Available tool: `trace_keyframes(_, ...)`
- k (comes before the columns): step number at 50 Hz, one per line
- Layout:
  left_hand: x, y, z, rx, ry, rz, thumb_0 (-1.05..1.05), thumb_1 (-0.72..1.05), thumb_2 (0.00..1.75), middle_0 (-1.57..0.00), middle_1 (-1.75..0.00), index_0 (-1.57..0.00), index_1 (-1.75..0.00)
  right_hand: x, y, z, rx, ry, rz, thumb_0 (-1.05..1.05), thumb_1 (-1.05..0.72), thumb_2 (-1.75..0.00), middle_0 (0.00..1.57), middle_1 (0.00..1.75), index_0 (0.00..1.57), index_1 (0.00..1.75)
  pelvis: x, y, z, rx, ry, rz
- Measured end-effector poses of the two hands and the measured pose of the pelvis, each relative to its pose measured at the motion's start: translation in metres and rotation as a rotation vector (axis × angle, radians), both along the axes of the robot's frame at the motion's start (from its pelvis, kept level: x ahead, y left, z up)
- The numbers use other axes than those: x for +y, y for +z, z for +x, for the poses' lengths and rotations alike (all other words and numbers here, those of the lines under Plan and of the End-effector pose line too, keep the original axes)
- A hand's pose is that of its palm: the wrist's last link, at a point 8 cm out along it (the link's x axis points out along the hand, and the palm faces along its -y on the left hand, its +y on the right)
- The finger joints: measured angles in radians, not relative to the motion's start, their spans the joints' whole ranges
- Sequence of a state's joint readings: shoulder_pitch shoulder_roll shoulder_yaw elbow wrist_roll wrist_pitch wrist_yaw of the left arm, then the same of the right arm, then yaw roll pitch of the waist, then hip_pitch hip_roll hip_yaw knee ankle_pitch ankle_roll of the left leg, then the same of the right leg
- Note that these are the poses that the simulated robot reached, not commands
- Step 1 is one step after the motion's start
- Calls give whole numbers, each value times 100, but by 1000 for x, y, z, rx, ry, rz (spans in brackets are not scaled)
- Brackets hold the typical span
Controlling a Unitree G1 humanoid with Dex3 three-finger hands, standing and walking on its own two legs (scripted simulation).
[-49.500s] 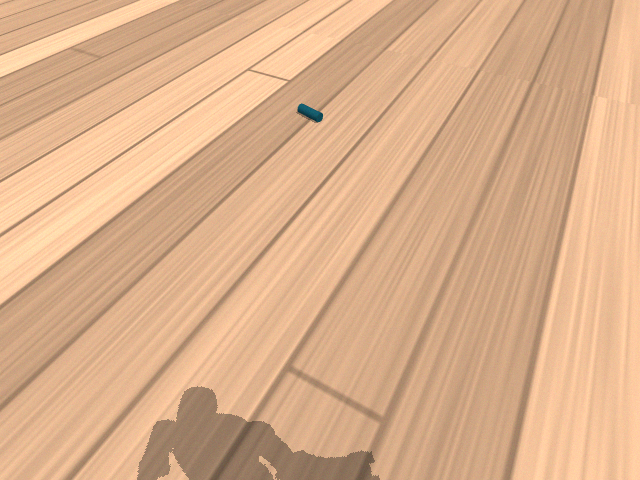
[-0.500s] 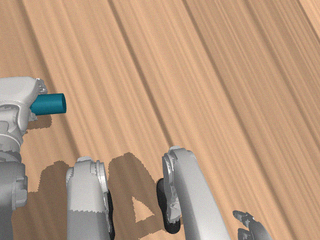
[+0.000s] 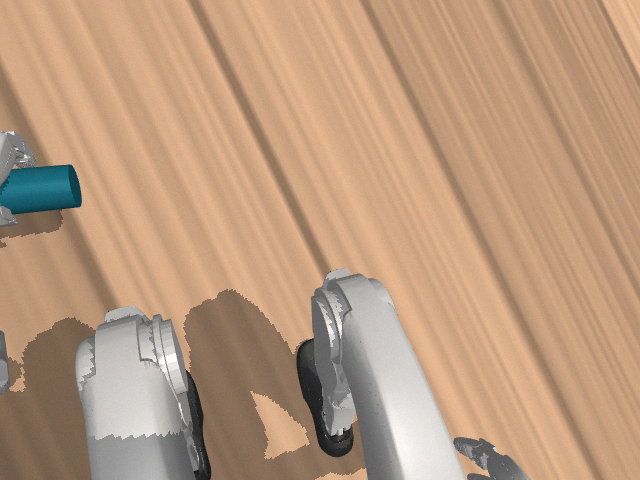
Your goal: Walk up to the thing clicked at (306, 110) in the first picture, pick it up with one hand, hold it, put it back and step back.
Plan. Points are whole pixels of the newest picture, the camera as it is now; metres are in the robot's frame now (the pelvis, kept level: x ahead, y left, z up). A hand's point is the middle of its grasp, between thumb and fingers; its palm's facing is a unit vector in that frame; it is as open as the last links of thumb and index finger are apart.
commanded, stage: crouch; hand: left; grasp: from above
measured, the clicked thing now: (3, 192) +0.48 +0.32 -0.22
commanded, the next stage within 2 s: lower in 0.12 s
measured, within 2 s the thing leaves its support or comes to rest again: rests again in 1.36 s
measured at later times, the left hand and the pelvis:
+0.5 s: hand (5, 197) +0.47 +0.32 -0.23, palm faces -0.49 -0.06 -0.87, open 8.4 cm; pelvis +0.00 +0.00 -0.04, yaw -2 degrees
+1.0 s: hand (24, 202) +0.48 +0.32 -0.27, palm faces -0.47 -0.08 -0.88, open 8.5 cm; pelvis +0.00 +0.00 -0.05, yaw -5 degrees
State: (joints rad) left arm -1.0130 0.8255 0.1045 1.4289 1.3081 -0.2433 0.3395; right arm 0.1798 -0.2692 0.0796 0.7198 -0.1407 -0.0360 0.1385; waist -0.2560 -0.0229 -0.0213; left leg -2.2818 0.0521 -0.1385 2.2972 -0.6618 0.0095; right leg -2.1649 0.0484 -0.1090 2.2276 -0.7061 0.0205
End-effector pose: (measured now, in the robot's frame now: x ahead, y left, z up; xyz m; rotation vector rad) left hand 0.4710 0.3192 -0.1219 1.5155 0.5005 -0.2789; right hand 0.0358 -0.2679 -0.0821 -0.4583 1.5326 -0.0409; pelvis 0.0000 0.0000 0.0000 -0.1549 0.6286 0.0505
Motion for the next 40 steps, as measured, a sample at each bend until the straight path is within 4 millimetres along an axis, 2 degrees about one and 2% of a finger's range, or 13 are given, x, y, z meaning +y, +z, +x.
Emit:
trace_keyframes(20, 5, -35, 9, 17, 7, 3, 1, 24, 24, -84, -39, -88, -35, 3, -29, 11, -15, 48, 4, 0, -93, -91, 20, 30, 20, 30, 0, -30, 0, -39, -21, -17)
trace_keyframes(30, 4, -62, 9, 0, -8, -24, 1, 24, 23, -84, -40, -87, -36, 4, -32, 12, -3, 84, -15, 0, -92, -90, 20, 30, 20, 30, 1, -43, 1, -63, -32, -35)
trace_keyframes(40, 4, -80, 10, -7, 9, -13, 1, 24, 24, -83, -42, -87, -38, 5, -31, 8, 0, 100, -22, 0, -92, -90, 20, 30, 20, 30, 2, -48, 2, -72, -38, -44)
